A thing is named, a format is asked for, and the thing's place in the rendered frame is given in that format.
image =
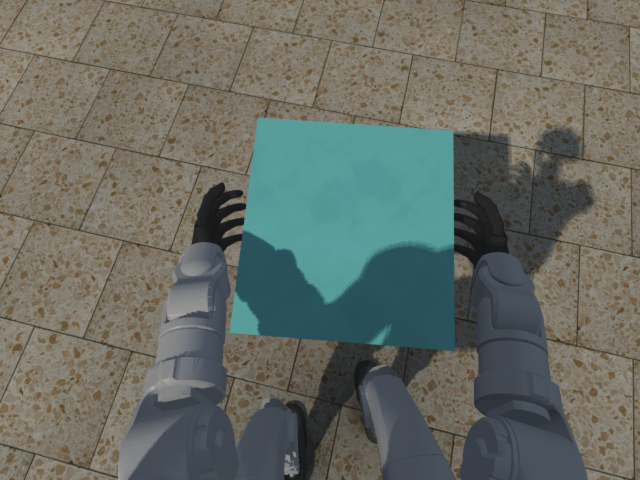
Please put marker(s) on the robot left thigh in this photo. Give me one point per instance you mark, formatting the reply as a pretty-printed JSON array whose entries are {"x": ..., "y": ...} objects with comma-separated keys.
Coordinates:
[{"x": 269, "y": 438}]

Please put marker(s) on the right robot hand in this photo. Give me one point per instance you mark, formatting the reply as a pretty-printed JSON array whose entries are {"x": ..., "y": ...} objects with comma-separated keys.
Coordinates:
[{"x": 489, "y": 228}]

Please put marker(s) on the robot right forearm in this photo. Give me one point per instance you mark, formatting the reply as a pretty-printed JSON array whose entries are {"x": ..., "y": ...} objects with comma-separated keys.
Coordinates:
[{"x": 514, "y": 377}]

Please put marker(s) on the robot right thigh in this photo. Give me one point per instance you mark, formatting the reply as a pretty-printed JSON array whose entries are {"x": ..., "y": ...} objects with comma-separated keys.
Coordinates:
[{"x": 406, "y": 445}]

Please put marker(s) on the left robot hand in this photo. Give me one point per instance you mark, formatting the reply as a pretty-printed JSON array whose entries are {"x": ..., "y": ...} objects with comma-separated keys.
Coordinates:
[{"x": 208, "y": 226}]

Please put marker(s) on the left robot upper arm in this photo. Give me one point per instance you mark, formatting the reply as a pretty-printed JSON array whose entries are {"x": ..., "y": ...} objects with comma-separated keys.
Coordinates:
[{"x": 191, "y": 443}]

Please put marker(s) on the robot thigh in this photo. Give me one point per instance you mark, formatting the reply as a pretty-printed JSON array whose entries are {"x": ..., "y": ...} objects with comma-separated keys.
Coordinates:
[
  {"x": 269, "y": 438},
  {"x": 406, "y": 445}
]

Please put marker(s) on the right robot upper arm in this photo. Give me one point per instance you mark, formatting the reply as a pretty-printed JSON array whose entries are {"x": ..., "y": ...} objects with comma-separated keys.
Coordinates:
[{"x": 499, "y": 448}]

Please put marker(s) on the robot left forearm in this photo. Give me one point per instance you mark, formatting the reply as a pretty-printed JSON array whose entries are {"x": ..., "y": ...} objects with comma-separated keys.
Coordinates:
[{"x": 188, "y": 368}]

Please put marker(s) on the carton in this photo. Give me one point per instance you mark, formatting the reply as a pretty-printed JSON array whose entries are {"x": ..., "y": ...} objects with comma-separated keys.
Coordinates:
[{"x": 348, "y": 235}]

